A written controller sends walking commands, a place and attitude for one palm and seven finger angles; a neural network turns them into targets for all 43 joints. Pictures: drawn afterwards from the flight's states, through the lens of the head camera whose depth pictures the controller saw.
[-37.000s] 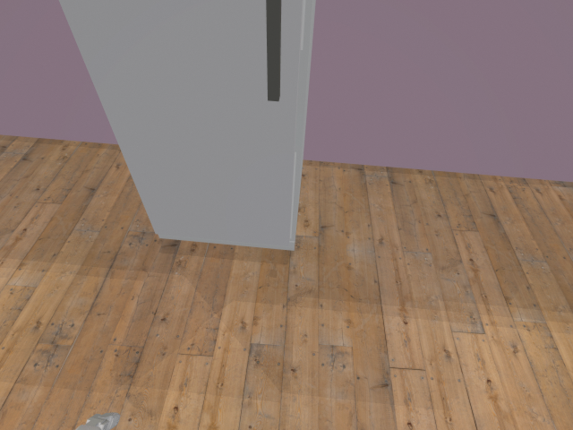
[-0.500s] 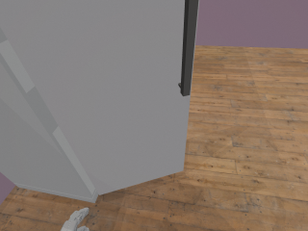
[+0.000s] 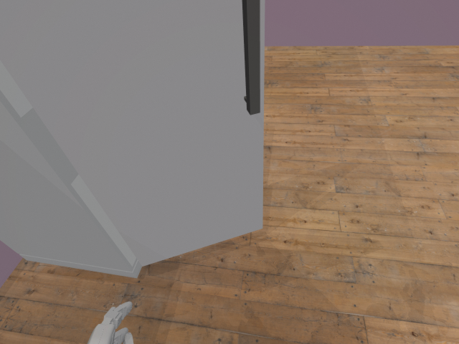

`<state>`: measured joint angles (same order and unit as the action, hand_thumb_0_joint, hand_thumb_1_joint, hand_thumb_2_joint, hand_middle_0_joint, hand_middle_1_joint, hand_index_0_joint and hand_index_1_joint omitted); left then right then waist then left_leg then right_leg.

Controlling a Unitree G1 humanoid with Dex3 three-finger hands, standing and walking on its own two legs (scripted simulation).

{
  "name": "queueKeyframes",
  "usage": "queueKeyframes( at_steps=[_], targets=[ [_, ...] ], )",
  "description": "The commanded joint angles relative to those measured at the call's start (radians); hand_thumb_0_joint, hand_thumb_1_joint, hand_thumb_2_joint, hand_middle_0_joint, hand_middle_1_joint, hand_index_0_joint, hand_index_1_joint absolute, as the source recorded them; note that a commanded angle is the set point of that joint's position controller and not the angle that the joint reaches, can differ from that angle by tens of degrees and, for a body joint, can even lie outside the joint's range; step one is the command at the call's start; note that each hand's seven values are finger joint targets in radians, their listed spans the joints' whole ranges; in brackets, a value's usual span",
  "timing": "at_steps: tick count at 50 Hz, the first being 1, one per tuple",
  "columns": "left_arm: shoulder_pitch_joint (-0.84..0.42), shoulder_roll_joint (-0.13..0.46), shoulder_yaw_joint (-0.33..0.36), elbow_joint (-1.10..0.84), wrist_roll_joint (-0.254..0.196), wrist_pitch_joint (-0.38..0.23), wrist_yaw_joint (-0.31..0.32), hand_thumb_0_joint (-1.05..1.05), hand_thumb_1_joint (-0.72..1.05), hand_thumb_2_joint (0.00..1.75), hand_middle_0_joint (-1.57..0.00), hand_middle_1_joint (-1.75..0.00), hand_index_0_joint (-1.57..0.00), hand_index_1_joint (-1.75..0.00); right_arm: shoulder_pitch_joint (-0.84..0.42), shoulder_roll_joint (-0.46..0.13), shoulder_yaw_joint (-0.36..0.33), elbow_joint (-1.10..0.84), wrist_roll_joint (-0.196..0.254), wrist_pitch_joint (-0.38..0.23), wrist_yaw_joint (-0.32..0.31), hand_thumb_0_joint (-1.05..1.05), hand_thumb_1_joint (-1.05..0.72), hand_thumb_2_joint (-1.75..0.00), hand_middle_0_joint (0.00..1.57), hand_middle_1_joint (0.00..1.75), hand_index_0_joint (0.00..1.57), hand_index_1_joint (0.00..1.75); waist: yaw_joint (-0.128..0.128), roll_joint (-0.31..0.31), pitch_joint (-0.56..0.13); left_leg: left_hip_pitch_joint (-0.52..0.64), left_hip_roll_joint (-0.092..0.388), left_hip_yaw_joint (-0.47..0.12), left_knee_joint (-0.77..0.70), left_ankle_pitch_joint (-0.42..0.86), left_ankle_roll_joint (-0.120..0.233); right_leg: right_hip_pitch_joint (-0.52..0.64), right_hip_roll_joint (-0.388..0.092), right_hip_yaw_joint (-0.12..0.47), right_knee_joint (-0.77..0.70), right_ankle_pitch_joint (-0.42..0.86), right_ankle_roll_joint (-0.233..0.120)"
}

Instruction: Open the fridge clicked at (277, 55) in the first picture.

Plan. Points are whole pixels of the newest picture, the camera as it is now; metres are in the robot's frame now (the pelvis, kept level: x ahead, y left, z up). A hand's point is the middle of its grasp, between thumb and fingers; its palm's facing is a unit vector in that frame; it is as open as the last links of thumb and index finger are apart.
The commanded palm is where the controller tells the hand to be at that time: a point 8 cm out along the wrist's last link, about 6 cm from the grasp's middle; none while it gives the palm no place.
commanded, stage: stop stepping back and stand still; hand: right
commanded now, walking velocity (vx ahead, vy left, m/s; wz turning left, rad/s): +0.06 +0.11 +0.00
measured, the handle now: (247, 15) +0.69 -0.04 +0.28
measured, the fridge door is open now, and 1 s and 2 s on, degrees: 62 62 62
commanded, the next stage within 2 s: let the arm hang, fingers relaxed in 0.66 s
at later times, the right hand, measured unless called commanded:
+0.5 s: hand (452, 203) +0.25 -0.27 +0.19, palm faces +0.40 +0.79 -0.47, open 7.4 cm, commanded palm +0.18 -0.31 +0.21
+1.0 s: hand out of the picture +0.13 -0.21 -0.12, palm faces +0.02 +0.97 -0.23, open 7.4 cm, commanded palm none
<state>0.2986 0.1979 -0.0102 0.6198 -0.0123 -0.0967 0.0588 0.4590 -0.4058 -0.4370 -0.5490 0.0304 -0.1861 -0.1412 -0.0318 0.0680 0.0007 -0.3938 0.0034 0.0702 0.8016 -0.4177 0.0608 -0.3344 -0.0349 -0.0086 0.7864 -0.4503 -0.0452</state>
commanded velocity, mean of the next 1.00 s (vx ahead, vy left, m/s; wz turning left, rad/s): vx -0.01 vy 0.02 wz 0.00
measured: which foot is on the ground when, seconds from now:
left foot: down 0.00-0.00, up 0.02-0.22, down 0.24-1.00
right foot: down 0.00-1.00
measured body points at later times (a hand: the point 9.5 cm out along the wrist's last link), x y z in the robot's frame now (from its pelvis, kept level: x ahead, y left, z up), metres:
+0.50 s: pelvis +0.04 -0.01 +0.03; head +0.07 -0.02 +0.48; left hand +0.20 +0.23 -0.05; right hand +0.22 -0.31 +0.22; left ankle +0.05 +0.10 -0.70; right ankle +0.00 -0.11 -0.70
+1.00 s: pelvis +0.03 -0.02 +0.02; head +0.05 -0.01 +0.47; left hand +0.14 +0.23 -0.11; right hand +0.13 -0.26 -0.10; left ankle +0.05 +0.10 -0.70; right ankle +0.00 -0.11 -0.70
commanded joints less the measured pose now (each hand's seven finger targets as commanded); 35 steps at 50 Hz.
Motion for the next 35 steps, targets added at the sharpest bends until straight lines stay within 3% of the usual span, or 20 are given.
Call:
queueKeyframes(
  at_steps=[1,2,3,4,5,7,9,10,11,12,13,14,15,16,19,20,22,25,27,35],
  targets=[
    [-0.087,0.1,0.049,-0.133,0.022,-0.117,0.021,0.0,0.9,0.9,-0.2,-0.3,-0.2,-0.3,-0.09,-0.248,-0.128,-0.252,-0.009,-0.111,-0.048,0.0,-0.9,-0.9,0.2,0.3,0.2,0.3,0.065,-0.45,-0.017,-0.259,-0.068,-0.07,0.415,-0.149,-0.018,0.189,-0.25,0.507,-0.529,0.287,-0.121],
    [-0.09,0.115,0.059,-0.13,0.024,-0.115,0.002,0.0,0.9,0.9,-0.2,-0.3,-0.2,-0.3,-0.115,-0.245,-0.125,-0.252,-0.006,-0.104,-0.036,0.0,-0.9,-0.9,0.2,0.3,0.2,0.3,0.066,-0.296,0.035,-0.27,-0.036,-0.098,0.414,-0.107,-0.029,0.152,-0.272,0.554,-0.518,0.355,-0.121],
    [-0.088,0.117,0.06,-0.114,0.015,-0.107,-0.01,0.0,0.9,0.9,-0.2,-0.3,-0.2,-0.3,-0.086,-0.24,-0.134,-0.222,-0.003,-0.098,-0.029,0.0,-0.9,-0.9,0.2,0.3,0.2,0.3,0.063,-0.213,0.037,-0.255,-0.015,-0.103,0.355,-0.074,-0.038,0.153,-0.273,0.495,-0.487,0.376,-0.135],
    [-0.093,0.118,0.058,-0.113,0.004,-0.097,-0.02,0.0,0.9,0.9,-0.2,-0.3,-0.2,-0.3,-0.037,-0.221,-0.129,-0.202,0.001,-0.089,-0.022,0.0,-0.9,-0.9,0.2,0.3,0.2,0.3,0.056,-0.203,0.027,-0.22,-0.008,-0.089,0.269,-0.057,-0.043,0.149,-0.26,0.418,-0.465,0.338,-0.144],
    [-0.102,0.12,0.061,-0.123,-0.001,-0.092,-0.023,0.0,0.9,0.9,-0.2,-0.3,-0.2,-0.3,0.023,-0.23,-0.149,-0.198,0.002,-0.085,-0.019,0.0,-0.9,-0.9,0.2,0.3,0.2,0.3,0.045,-0.243,-0.009,-0.156,-0.01,-0.058,0.145,-0.053,-0.043,0.162,-0.228,0.334,-0.446,0.336,-0.13],
    [-0.115,0.125,0.054,-0.14,0.004,-0.072,-0.025,0.0,0.9,0.9,-0.2,-0.3,-0.2,-0.3,0.087,-0.212,-0.153,-0.149,0.014,-0.075,-0.012,0.0,-0.9,-0.9,0.2,0.3,0.2,0.3,0.043,-0.308,-0.012,0.066,-0.027,0.001,-0.081,-0.03,-0.042,0.02,-0.196,0.223,-0.465,0.189,-0.097],
    [-0.124,0.13,0.054,-0.163,0.001,-0.054,-0.019,0.0,0.9,0.9,-0.2,-0.3,-0.2,-0.3,0.066,-0.211,-0.148,-0.118,0.017,-0.065,-0.005,0.0,-0.9,-0.9,0.2,0.3,0.2,0.3,0.043,-0.258,-0.024,0.283,-0.048,0.029,-0.289,0.042,-0.041,-0.094,-0.159,0.173,-0.431,0.034,-0.063],
    [-0.113,0.127,0.052,-0.17,-0.001,-0.049,-0.014,0.0,0.9,0.9,-0.2,-0.3,-0.2,-0.3,0.095,-0.201,-0.133,-0.066,0.016,-0.052,0.0,0.0,-0.9,-0.9,0.2,0.3,0.2,0.3,0.045,-0.17,-0.022,0.333,-0.035,0.0,-0.372,0.074,-0.034,-0.104,-0.118,0.141,-0.373,0.042,-0.049],
    [-0.13,0.127,0.053,-0.177,-0.003,-0.046,-0.007,0.0,0.9,0.9,-0.2,-0.3,-0.2,-0.3,0.049,-0.208,-0.127,-0.083,0.024,-0.053,0.004,0.0,-0.9,-0.9,0.2,0.3,0.2,0.3,0.051,-0.093,-0.031,0.368,0.024,-0.096,-0.418,0.059,0.001,-0.143,-0.085,0.115,-0.295,0.018,-0.034],
    [-0.113,0.133,0.057,-0.173,0.0,-0.046,0.0,0.0,0.9,0.9,-0.2,-0.3,-0.2,-0.3,0.035,-0.229,-0.144,-0.057,0.025,-0.051,0.002,0.0,-0.9,-0.9,0.2,0.3,0.2,0.3,0.061,-0.019,-0.014,0.345,0.112,-0.254,-0.45,0.054,0.054,-0.173,-0.038,0.073,-0.225,0.024,-0.015],
    [-0.102,0.126,0.052,-0.168,0.0,-0.05,0.002,0.0,0.9,0.9,-0.2,-0.3,-0.2,-0.3,0.001,-0.236,-0.145,-0.06,0.034,-0.056,0.0,0.0,-0.9,-0.9,0.2,0.3,0.2,0.3,0.076,0.021,-0.008,0.252,0.188,-0.325,-0.463,0.128,0.078,-0.094,-0.004,0.02,-0.187,0.106,0.003],
    [-0.102,0.117,0.049,-0.144,-0.001,-0.059,0.0,0.0,0.9,0.9,-0.2,-0.3,-0.2,-0.3,-0.031,-0.217,-0.128,-0.051,0.035,-0.055,0.001,0.0,-0.9,-0.9,0.2,0.3,0.2,0.3,0.058,0.071,-0.031,0.194,0.214,-0.353,-0.503,0.024,0.081,-0.036,0.019,0.028,-0.2,0.068,0.014],
    [-0.115,0.128,0.058,-0.141,-0.003,-0.063,0.004,0.0,0.9,0.9,-0.2,-0.3,-0.2,-0.3,-0.036,-0.204,-0.109,-0.067,0.03,-0.05,0.001,0.0,-0.9,-0.9,0.2,0.3,0.2,0.3,0.055,0.024,-0.015,0.132,0.203,-0.339,-0.507,-0.017,0.073,0.039,0.017,0.029,-0.242,0.092,0.012],
    [-0.112,0.125,0.057,-0.137,-0.003,-0.064,0.006,0.0,0.9,0.9,-0.2,-0.3,-0.2,-0.3,0.002,-0.183,-0.089,-0.079,0.026,-0.054,0.0,0.0,-0.9,-0.9,0.2,0.3,0.2,0.3,0.052,-0.017,0.003,0.125,0.187,-0.302,-0.476,0.059,0.065,0.075,0.002,0.037,-0.299,0.158,0.007],
    [-0.158,0.127,0.047,-0.145,0.005,-0.077,0.012,0.0,0.9,0.9,-0.2,-0.3,-0.2,-0.3,-0.016,-0.215,-0.106,-0.197,0.01,-0.089,-0.02,0.0,-0.9,-0.9,0.2,0.3,0.2,0.3,0.032,-0.181,-0.059,0.226,0.071,-0.14,-0.306,0.363,-0.013,0.132,-0.071,0.131,-0.426,0.485,0.012],
    [-0.172,0.125,0.046,-0.148,0.004,-0.081,0.015,0.0,0.9,0.9,-0.2,-0.3,-0.2,-0.3,-0.019,-0.248,-0.136,-0.218,0.003,-0.095,-0.026,0.0,-0.9,-0.9,0.2,0.3,0.2,0.3,0.024,-0.229,-0.084,0.246,0.055,-0.1,-0.268,0.431,-0.025,0.16,-0.087,0.148,-0.419,0.618,0.025],
    [-0.155,0.123,0.052,-0.153,0.001,-0.075,0.011,0.0,0.9,0.9,-0.2,-0.3,-0.2,-0.3,0.03,-0.227,-0.134,-0.209,0.004,-0.099,-0.029,0.0,-0.9,-0.9,0.2,0.3,0.2,0.3,0.02,-0.222,-0.131,0.287,0.043,-0.072,-0.277,0.51,-0.029,0.201,-0.086,0.125,-0.374,0.764,0.042],
    [-0.144,0.131,0.066,-0.167,-0.009,-0.059,0.004,0.0,0.9,0.9,-0.2,-0.3,-0.2,-0.3,0.109,-0.229,-0.159,-0.167,0.014,-0.096,-0.028,0.0,-0.9,-0.9,0.2,0.3,0.2,0.3,0.028,-0.159,-0.157,0.356,0.078,-0.109,-0.299,0.635,-0.01,0.168,-0.062,0.09,-0.322,0.746,0.053],
    [-0.144,0.132,0.068,-0.175,-0.013,-0.045,0.002,0.0,0.9,0.9,-0.2,-0.3,-0.2,-0.3,0.122,-0.214,-0.155,-0.156,0.026,-0.098,-0.026,0.0,-0.9,-0.9,0.2,0.3,0.2,0.3,0.038,-0.15,-0.164,0.366,0.102,-0.142,-0.299,0.668,0.002,0.145,-0.052,0.075,-0.315,0.683,0.054],
    [-0.174,0.136,0.065,-0.185,-0.019,-0.017,0.019,0.0,0.9,0.9,-0.2,-0.3,-0.2,-0.3,0.114,-0.205,-0.14,-0.076,0.036,-0.075,-0.02,0.0,-0.9,-0.9,0.2,0.3,0.2,0.3,0.042,-0.063,-0.121,0.323,0.126,-0.181,-0.361,0.531,-0.011,0.098,-0.045,0.076,-0.354,0.459,0.021]
  ],
)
